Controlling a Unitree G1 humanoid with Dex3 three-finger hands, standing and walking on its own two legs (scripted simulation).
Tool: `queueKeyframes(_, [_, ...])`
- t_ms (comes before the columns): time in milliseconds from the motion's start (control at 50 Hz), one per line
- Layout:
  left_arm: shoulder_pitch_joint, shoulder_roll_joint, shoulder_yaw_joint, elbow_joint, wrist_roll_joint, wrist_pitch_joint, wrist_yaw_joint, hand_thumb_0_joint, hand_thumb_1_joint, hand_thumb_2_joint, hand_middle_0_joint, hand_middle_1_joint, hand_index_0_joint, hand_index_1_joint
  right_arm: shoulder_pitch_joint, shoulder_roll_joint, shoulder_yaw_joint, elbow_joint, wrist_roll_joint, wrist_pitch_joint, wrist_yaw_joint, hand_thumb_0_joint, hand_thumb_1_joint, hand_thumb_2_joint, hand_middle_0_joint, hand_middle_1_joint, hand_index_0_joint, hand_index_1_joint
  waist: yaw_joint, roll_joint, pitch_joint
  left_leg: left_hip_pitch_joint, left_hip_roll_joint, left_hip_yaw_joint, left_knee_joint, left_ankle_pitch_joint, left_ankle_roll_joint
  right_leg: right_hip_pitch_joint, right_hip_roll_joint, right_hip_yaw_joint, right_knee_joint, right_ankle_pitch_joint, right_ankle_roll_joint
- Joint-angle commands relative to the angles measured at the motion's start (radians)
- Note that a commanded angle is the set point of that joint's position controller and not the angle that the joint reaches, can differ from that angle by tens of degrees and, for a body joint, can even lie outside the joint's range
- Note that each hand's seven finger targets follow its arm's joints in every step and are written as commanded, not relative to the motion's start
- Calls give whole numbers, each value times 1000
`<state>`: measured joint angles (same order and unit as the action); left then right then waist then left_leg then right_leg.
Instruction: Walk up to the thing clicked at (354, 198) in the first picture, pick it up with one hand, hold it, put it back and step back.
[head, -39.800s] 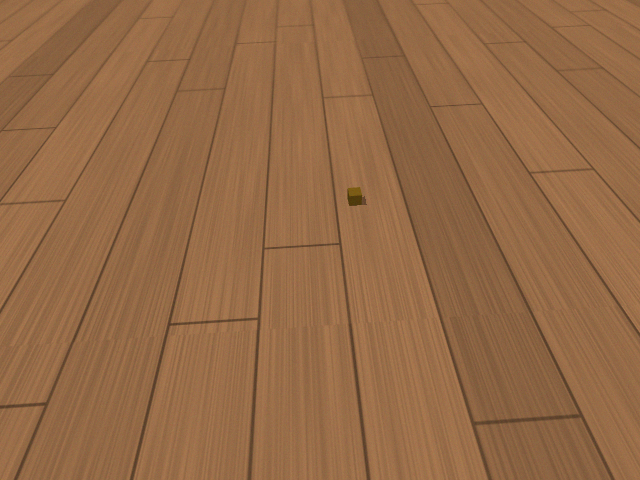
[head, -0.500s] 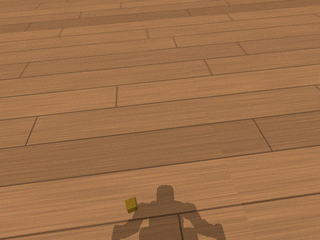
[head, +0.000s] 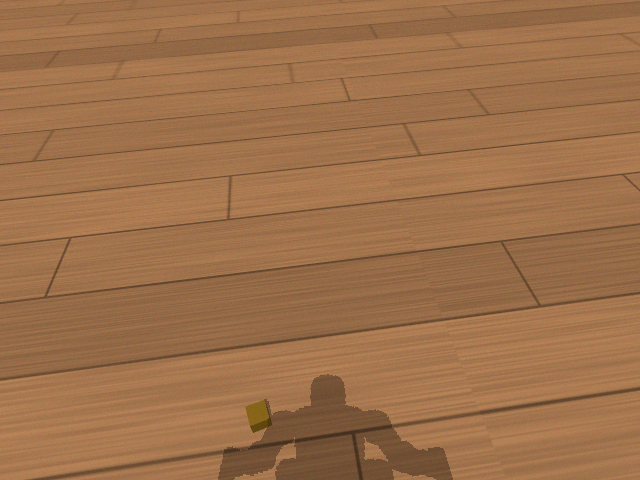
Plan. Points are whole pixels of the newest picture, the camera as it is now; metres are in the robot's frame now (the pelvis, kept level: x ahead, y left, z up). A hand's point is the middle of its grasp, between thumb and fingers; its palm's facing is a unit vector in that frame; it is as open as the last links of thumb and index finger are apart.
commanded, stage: stand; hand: left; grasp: from above
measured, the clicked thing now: (258, 416) +0.47 +0.25 -0.75
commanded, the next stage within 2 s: step back in 0.50 s
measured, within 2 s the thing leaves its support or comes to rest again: neither
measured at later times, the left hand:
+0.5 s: hand out of the picture +0.07 +0.24 -0.16, palm faces +0.00 -0.94 -0.34, open 7.4 cm
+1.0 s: hand out of the picture +0.06 +0.30 -0.18, palm faces -0.06 -0.93 -0.36, open 7.4 cm
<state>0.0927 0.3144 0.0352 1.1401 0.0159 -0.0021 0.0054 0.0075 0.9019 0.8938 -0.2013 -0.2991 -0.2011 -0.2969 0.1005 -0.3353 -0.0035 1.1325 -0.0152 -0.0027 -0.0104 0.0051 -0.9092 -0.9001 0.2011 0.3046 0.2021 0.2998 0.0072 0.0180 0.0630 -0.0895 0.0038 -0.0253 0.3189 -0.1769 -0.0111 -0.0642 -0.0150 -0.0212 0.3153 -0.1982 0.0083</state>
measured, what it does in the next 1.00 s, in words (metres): lifts its right foot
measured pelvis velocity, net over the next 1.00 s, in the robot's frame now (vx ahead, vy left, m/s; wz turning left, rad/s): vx -0.08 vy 0.05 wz -0.03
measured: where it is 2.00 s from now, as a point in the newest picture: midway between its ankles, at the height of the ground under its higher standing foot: outside the picture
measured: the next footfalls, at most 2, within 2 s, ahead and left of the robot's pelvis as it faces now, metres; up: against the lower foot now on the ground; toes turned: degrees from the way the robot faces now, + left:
right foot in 1.22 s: -0.10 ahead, -0.09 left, +0.00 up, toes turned -2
left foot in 1.58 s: -0.20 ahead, +0.16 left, +0.00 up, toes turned -3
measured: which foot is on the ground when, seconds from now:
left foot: down 0.00-1.00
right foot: down 0.00-0.80, up 0.82-1.00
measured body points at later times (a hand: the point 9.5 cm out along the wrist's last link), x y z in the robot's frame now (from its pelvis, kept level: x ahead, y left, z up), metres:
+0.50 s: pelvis +0.00 +0.00 +0.00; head +0.01 -0.01 +0.45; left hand +0.07 +0.29 -0.13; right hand +0.07 -0.30 -0.14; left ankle +0.00 +0.13 -0.75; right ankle -0.01 -0.12 -0.75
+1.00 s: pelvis -0.08 +0.05 -0.02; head +0.00 +0.07 +0.42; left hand +0.07 +0.35 -0.15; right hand -0.01 -0.27 -0.13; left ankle -0.05 +0.13 -0.75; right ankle -0.10 -0.10 -0.67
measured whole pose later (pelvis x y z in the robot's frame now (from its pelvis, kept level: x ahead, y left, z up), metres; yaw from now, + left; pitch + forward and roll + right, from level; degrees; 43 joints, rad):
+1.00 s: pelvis -0.08 +0.05 -0.02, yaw -2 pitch -2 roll -1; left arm 0.06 0.39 0.06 0.89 0.01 0.06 0.03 0.01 0.90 0.89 -0.20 -0.30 -0.20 -0.30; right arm 0.14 -0.35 -0.05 0.93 -0.02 0.03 -0.02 0.01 -0.91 -0.90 0.20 0.30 0.20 0.30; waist -0.02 -0.04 0.21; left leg -0.27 -0.03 0.01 0.57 -0.26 0.07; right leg -0.45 0.11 0.15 1.11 -0.51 -0.01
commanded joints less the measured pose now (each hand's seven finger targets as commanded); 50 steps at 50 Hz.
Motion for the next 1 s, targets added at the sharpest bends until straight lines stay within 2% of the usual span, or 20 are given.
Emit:
queueKeyframes(0, [-43, 210, 30, -57, 1, -21, 13, 0, 900, 900, -200, -300, -200, -300, -38, -197, -40, -53, 0, -27, -10, 0, -900, -900, 200, 300, 200, 300, -5, -21, -70, 2, 119, -85, -45, 153, 26, -13, -111, 81, -49, 125, -21])
queueKeyframes(180, [-32, 221, 28, -63, -1, -27, 12, 0, 900, 900, -200, -300, -200, -300, -33, -202, -40, -53, -2, -28, -8, 0, -900, -900, 200, 300, 200, 300, -6, -18, -92, 5, 120, -77, -35, 166, 31, 1, -119, 91, -46, 168, -25])
queueKeyframes(460, [-18, 231, 22, -65, -3, -30, 12, 0, 900, 900, -200, -300, -200, -300, -27, -207, -39, -50, 0, -25, -4, 0, -900, -900, 200, 300, 200, 300, -6, -27, -79, 10, 119, -78, -39, 139, 29, -17, -117, 94, -54, 144, -25])
queueKeyframes(480, [-22, 308, 64, -84, -20, -20, 16, 0, 900, 900, -200, -300, -200, -300, -64, -258, -57, -72, 6, -6, 2, 0, -900, -900, 200, 300, 200, 300, -5, -43, 31, -90, 94, -84, 73, 269, 48, -94, -106, 109, 22, 317, -32])
queueKeyframes(520, [-4, 305, 71, -117, -21, -16, 22, 0, 900, 900, -200, -300, -200, -300, -28, -238, -58, -96, 21, 3, 4, 0, -900, -900, 200, 300, 200, 300, -14, -54, -54, -82, 77, -52, 161, 295, 53, -55, -129, 114, 60, 404, -73])
queueKeyframes(560, [-18, 309, 78, -154, -21, -9, 23, 0, 900, 900, -200, -300, -200, -300, -7, -235, -67, -117, 21, 13, 5, 0, -900, -900, 200, 300, 200, 300, -20, -88, -130, -78, 46, -25, 253, 253, 52, -60, -171, 153, 71, 420, -123])
queueKeyframes(600, [-60, 322, 83, -193, -14, 0, 22, 0, 900, 900, -200, -300, -200, -300, 13, -220, -71, -130, 18, 25, 7, 0, -900, -900, 200, 300, 200, 300, -27, -131, -132, -103, -5, 3, 360, 84, 40, -109, -241, 206, 62, 411, -181])
queueKeyframes(620, [-78, 327, 85, -211, -9, 5, 24, 0, 900, 900, -200, -300, -200, -300, 22, -217, -76, -139, 16, 32, 8, 0, -900, -900, 200, 300, 200, 300, -27, -151, -125, -115, -27, 1, 426, -55, 40, -149, -277, 227, 61, 396, -214])
queueKeyframes(660, [-117, 333, 86, -252, 7, 12, 24, 0, 900, 900, -200, -300, -200, -300, 65, -221, -87, -156, 10, 44, 14, 0, -900, -900, 200, 300, 200, 300, -41, -213, -98, -130, -36, -26, 542, -303, 59, -240, -325, 246, 75, 340, -252])
queueKeyframes(700, [-130, 322, 80, -276, 10, 15, 24, 0, 900, 900, -200, -300, -200, -300, 89, -220, -90, -170, 13, 41, 19, 0, -900, -900, 200, 300, 200, 300, -49, -204, -79, -144, -25, -24, 469, -262, 61, -241, -284, 204, 148, 357, -220])
queueKeyframes(720, [-131, 317, 76, -282, 9, 19, 25, 0, 900, 900, -200, -300, -200, -300, 108, -220, -93, -171, 10, 35, 18, 0, -900, -900, 200, 300, 200, 300, -56, -189, -78, -143, -13, -15, 345, -139, 58, -221, -248, 177, 198, 328, -181])
queueKeyframes(740, [-122, 298, 72, -293, 1, 26, 23, 0, 900, 900, -200, -300, -200, -300, 125, -239, -98, -175, 2, 25, 13, 0, -900, -900, 200, 300, 200, 300, -59, -90, -79, -164, 53, -66, 165, 166, 61, -183, -165, 119, 314, 251, -118])
queueKeyframes(760, [-103, 244, 63, -302, -15, 37, 22, 0, 900, 900, -200, -300, -200, -300, 94, -305, -114, -184, -17, 16, 10, 0, -900, -900, 200, 300, 200, 300, -34, 110, -73, -130, 188, -259, 78, 415, 105, -263, -2, 57, 492, 63, -61])
queueKeyframes(780, [-73, 219, 59, -307, -13, 45, 30, 0, 900, 900, -200, -300, -200, -300, 99, -348, -125, -199, -24, 7, 7, 0, -900, -900, 200, 300, 200, 300, -28, 168, -81, -21, 268, -361, 73, 643, 154, -396, 118, 102, 600, -398, -46])
queueKeyframes(800, [-49, 226, 60, -305, -7, 49, 40, 0, 900, 900, -200, -300, -200, -300, 104, -383, -132, -215, -16, 5, 3, 0, -900, -900, 200, 300, 200, 300, -46, 177, -131, -11, 315, -399, 95, 705, 184, -407, 130, 195, 705, -474, -43])
queueKeyframes(820, [-62, 238, 63, -298, -5, 51, 45, 0, 900, 900, -200, -300, -200, -300, 80, -358, -130, -227, -15, 6, -3, 0, -900, -900, 200, 300, 200, 300, -48, 154, -142, -17, 323, -409, 77, 637, 194, -402, 129, 239, 771, -457, -45])
queueKeyframes(860, [-15, 251, 62, -286, -14, 55, 44, 0, 900, 900, -200, -300, -200, -300, -11, -298, -117, -258, -24, 7, -18, 0, -900, -900, 200, 300, 200, 300, 4, 113, -109, 0, 223, -249, 113, 578, 143, -447, 120, 252, 839, -341, -41])
queueKeyframes(880, [24, 254, 64, -284, -15, 54, 41, 0, 900, 900, -200, -300, -200, -300, -20, -280, -112, -272, -19, 5, -25, 0, -900, -900, 200, 300, 200, 300, 19, 121, -118, 31, 218, -225, 134, 574, 161, -455, 112, 229, 859, -305, -34])
queueKeyframes(960, [7, 251, 72, -327, 0, 43, 33, 0, 900, 900, -200, -300, -200, -300, 68, -260, -117, -288, -8, 5, -34, 0, -900, -900, 200, 300, 200, 300, -36, 74, -135, 130, 241, -219, 179, 602, 230, -466, 94, 191, 794, -314, 2])
queueKeyframes(980, [-4, 253, 73, -340, 0, 41, 30, 0, 900, 900, -200, -300, -200, -300, 91, -262, -118, -289, -8, 6, -34, 0, -900, -900, 200, 300, 200, 300, -49, 72, -123, 129, 231, -209, 181, 594, 217, -463, 95, 182, 749, -312, 4])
